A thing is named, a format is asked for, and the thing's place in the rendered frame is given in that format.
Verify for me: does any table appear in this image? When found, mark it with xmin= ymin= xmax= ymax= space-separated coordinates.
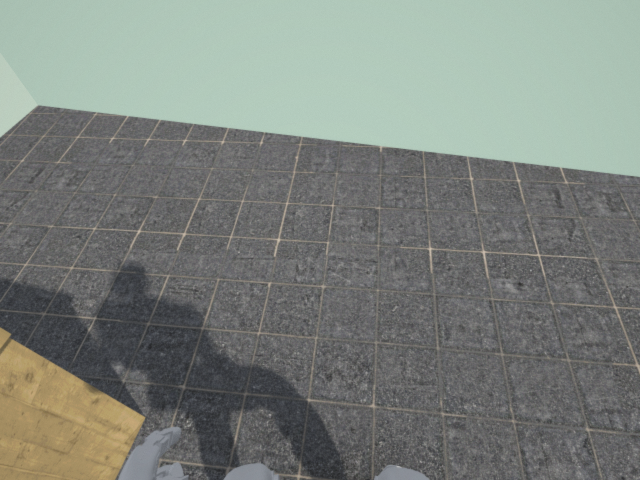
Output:
xmin=0 ymin=327 xmax=146 ymax=480

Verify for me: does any left robot hand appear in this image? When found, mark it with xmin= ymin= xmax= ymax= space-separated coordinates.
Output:
xmin=118 ymin=427 xmax=189 ymax=480

